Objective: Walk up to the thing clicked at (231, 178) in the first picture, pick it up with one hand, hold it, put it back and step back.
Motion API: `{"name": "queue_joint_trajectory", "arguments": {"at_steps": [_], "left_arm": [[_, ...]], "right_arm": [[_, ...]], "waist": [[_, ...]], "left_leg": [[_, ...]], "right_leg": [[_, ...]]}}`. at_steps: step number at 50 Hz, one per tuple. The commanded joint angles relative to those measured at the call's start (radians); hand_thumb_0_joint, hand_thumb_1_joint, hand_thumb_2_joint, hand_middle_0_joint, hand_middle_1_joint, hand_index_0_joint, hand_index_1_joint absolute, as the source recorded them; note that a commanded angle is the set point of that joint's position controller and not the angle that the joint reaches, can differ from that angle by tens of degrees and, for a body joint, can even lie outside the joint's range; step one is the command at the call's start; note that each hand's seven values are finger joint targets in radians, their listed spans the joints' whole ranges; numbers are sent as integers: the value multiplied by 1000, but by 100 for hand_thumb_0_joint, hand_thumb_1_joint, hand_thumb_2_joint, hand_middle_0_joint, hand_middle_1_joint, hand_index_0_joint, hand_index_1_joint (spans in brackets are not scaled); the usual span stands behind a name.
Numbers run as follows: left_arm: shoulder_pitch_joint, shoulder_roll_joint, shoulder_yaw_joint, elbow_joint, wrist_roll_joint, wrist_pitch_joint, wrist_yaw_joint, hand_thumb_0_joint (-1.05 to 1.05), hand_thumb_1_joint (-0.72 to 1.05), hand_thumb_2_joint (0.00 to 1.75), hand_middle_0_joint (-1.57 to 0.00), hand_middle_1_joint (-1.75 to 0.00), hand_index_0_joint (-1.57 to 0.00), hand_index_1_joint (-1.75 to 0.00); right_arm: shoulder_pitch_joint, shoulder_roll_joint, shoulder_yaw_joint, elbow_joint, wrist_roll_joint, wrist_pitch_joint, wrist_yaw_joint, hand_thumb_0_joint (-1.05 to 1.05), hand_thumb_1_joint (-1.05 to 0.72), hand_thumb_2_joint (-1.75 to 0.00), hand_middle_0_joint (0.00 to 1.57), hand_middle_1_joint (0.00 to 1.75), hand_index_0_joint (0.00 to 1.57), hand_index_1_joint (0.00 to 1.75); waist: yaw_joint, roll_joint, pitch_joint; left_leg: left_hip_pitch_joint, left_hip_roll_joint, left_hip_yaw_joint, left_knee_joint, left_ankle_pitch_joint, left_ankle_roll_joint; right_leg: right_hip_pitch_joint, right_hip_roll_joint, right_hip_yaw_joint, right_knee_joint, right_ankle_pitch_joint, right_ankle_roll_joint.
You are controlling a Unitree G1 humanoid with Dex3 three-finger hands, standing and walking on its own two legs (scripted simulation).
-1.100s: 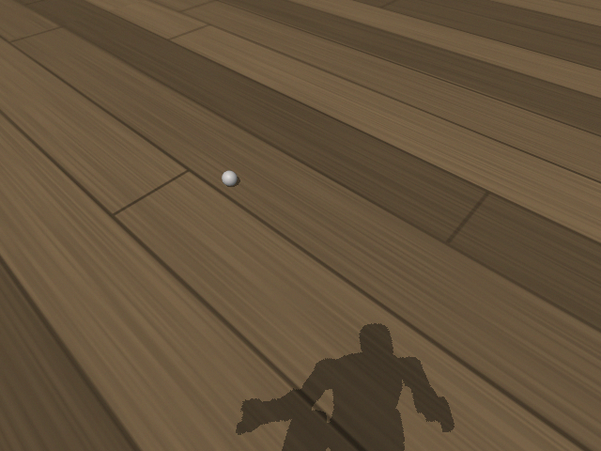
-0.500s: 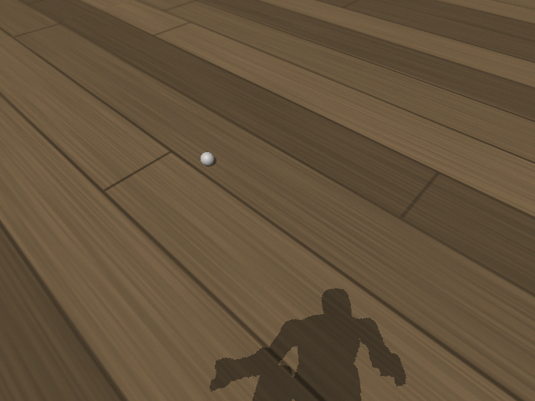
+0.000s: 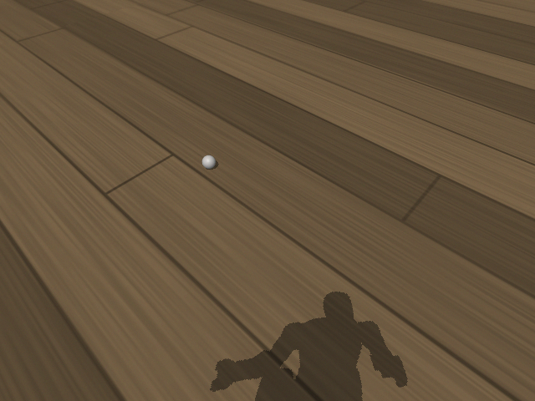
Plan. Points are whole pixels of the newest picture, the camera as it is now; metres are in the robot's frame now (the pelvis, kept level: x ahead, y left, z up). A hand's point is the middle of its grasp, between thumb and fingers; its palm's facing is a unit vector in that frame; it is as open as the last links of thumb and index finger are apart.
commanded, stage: stand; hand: left
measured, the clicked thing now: (208, 161) +1.47 +0.33 -0.74
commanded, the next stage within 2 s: walk up in 0.02 s
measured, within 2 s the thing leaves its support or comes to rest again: neither
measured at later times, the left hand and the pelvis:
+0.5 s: hand out of the picture +0.15 +0.38 -0.18, palm faces +0.03 -0.94 -0.34, open 7.4 cm; pelvis +0.12 +0.09 -0.02, yaw +3 degrees
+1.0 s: hand (128, 242) +0.49 +0.32 -0.13, palm faces +0.03 -0.93 -0.35, open 7.3 cm; pelvis +0.38 +0.06 -0.02, yaw +3 degrees
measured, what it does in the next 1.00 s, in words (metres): walks ahead: left foot, then right foot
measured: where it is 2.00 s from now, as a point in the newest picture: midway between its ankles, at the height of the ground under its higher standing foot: (252, 266)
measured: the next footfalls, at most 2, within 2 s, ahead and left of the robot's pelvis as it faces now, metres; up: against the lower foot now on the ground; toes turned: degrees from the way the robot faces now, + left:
left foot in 0.34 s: +0.19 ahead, +0.21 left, +0.00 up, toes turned +8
right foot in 0.84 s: +0.48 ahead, -0.05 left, +0.00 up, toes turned -2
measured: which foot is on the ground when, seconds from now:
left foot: down 0.00-0.10, up 0.12-0.32, down 0.34-0.88, up 0.90-1.00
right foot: down 0.00-0.38, up 0.40-0.82, down 0.84-1.00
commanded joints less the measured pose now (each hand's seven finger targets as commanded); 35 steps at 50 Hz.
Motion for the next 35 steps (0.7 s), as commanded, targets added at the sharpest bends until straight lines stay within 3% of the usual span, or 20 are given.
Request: {"name": "queue_joint_trajectory", "arguments": {"at_steps": [1, 2, 4, 5, 6, 7, 9, 11, 14, 16, 17, 18, 19, 20, 21, 24, 25, 28, 31, 35], "left_arm": [[33, 326, 104, -99, 17, -38, -16, 0, 90, 90, -20, -30, -20, -30], [45, 318, 110, -98, 28, -40, -26, 0, 90, 90, -20, -30, -20, -30], [108, 339, 128, -102, 32, -47, -33, 0, 90, 90, -20, -30, -20, -30], [145, 367, 140, -108, 34, -56, -29, 0, 90, 90, -20, -30, -20, -30], [136, 372, 143, -127, 40, -68, -26, 0, 90, 90, -20, -30, -20, -30], [134, 375, 147, -142, 36, -73, -26, 0, 90, 90, -20, -30, -20, -30], [113, 349, 143, -158, 34, -77, -26, 0, 90, 90, -20, -30, -20, -30], [27, 367, 144, -201, 39, -73, -34, 0, 90, 90, -20, -30, -20, -30], [-20, 359, 139, -237, 31, -70, -45, 0, 90, 90, -20, -30, -20, -30], [-58, 339, 132, -248, 28, -62, -52, 0, 90, 90, -20, -30, -20, -30], [-16, 307, 123, -246, 28, -57, -55, 0, 90, 90, -20, -30, -20, -30], [53, 249, 104, -238, 30, -53, -56, 0, 90, 90, -20, -30, -20, -30], [93, 171, 81, -252, 27, -53, -54, 0, 90, 90, -20, -30, -20, -30], [99, 250, 94, -254, 10, -47, -45, 0, 90, 90, -20, -30, -20, -30], [81, 303, 97, -251, 16, -46, -40, 0, 90, 90, -20, -30, -20, -30], [165, 328, 102, -186, -7, -48, -48, 0, 90, 90, -20, -30, -20, -30], [179, 320, 102, -181, -8, -45, -54, 0, 90, 90, -20, -30, -20, -30], [161, 300, 104, -202, 3, -35, -72, 0, 90, 90, -20, -30, -20, -30], [77, 283, 102, -251, 12, -39, -83, 0, 90, 90, -20, -30, -20, -30], [-55, 248, 96, -302, 15, -48, -94, 0, 90, 90, -20, -30, -20, -30]], "right_arm": [[22, -297, -106, -114, -9, -30, 21, 0, -90, -90, 20, 30, 20, 30], [5, -300, -113, -117, -20, -29, 34, 0, -90, -90, 20, 30, 20, 30], [-98, -259, -105, -173, -24, -26, 48, 0, -90, -90, 20, 30, 20, 30], [-148, -227, -103, -203, -28, -28, 50, 0, -90, -90, 20, 30, 20, 30], [-149, -229, -106, -210, -29, -34, 49, 0, -90, -90, 20, 30, 20, 30], [-122, -238, -109, -212, -20, -42, 51, 0, -90, -90, 20, 30, 20, 30], [-81, -248, -118, -206, -17, -51, 64, 0, -90, -90, 20, 30, 20, 30], [-21, -248, -131, -205, -14, -44, 83, 0, -90, -90, 20, 30, 20, 30], [34, -254, -146, -202, -14, -42, 91, 0, -90, -90, 20, 30, 20, 30], [182, -256, -165, -157, -16, -43, 84, 0, -90, -90, 20, 30, 20, 30], [259, -282, -179, -135, -19, -47, 75, 0, -90, -90, 20, 30, 20, 30], [375, -327, -201, -109, -27, -53, 61, 0, -90, -90, 20, 30, 20, 30], [447, -408, -212, -117, -42, -59, 44, 0, -90, -90, 20, 30, 20, 30], [318, -456, -206, -178, -26, -66, 47, 0, -90, -90, 20, 30, 20, 30], [223, -462, -206, -207, -2, -62, 50, 0, -90, -90, 20, 30, 20, 30], [104, -345, -157, -254, -1, -79, 41, 0, -90, -90, 20, 30, 20, 30], [134, -327, -150, -248, 6, -86, 40, 0, -90, -90, 20, 30, 20, 30], [162, -321, -149, -258, 10, -98, 41, 0, -90, -90, 20, 30, 20, 30], [181, -334, -149, -270, 9, -102, 41, 0, -90, -90, 20, 30, 20, 30], [240, -324, -143, -271, 10, -101, 39, 0, -90, -90, 20, 30, 20, 30]], "waist": [[14, -22, -171], [31, -1, -88], [83, -69, 28], [123, -172, 75], [125, -113, 88], [114, -90, 74], [83, -74, 24], [36, -168, 26], [3, -188, 50], [-79, -113, 13], [-113, -1, -42], [-161, 177, -111], [-171, 377, -110], [-121, 251, -81], [-82, 219, 16], [4, 99, 62], [2, 117, 61], [-2, 124, 60], [-18, 125, 81], [-57, 86, 86]], "left_leg": [[-25, 73, -108, 65, -376, 113], [-180, 81, -133, 84, -520, 123], [-451, 25, -39, 245, -424, 83], [-593, 5, 23, 476, -302, 56], [-664, 52, -53, 517, -265, 42], [-662, 76, -79, 491, -266, 39], [-589, 91, -74, 453, -272, 34], [-426, 101, -43, 395, -246, 29], [-230, 74, 31, 305, -95, 13], [24, 41, 85, 235, 62, 10], [201, 19, 93, 227, 27, 23], [366, 36, 17, 182, -129, 59], [343, 243, -373, 12, -477, 108], [163, 384, -708, -187, -754, 210], [25, 438, -747, -236, -775, 262], [-74, 275, -319, -138, -418, 177], [-79, 246, -249, -145, -340, 147], [-67, 244, -175, -178, -264, 182], [-19, 269, -138, -191, -210, 225], [20, 229, -52, -127, 16, 199]], "right_leg": [[39, -76, 74, 53, -369, -69], [-6, -112, 135, 64, -524, -96], [59, -225, 298, -71, -669, -161], [116, -368, 450, -208, -660, -229], [165, -435, 500, -224, -512, -281], [222, -433, 481, -209, -411, -291], [237, -341, 339, -184, -361, -253], [63, -305, 229, -185, -428, -214], [-130, -232, 96, -141, -358, -170], [-293, -187, 11, 6, -374, -141], [-381, -146, -44, 191, -286, -126], [-486, -76, -97, 492, -247, -105], [-630, 47, -27, 785, -419, -75], [-614, 40, 84, 865, -383, -74], [-581, -29, 130, 897, -341, -80], [-509, -94, 144, 780, -149, -52], [-481, -94, 122, 727, -107, -42], [-466, -103, 78, 630, -35, 2], [-513, -125, 48, 506, 3, 12], [-475, -112, 10, 330, 96, -15]]}}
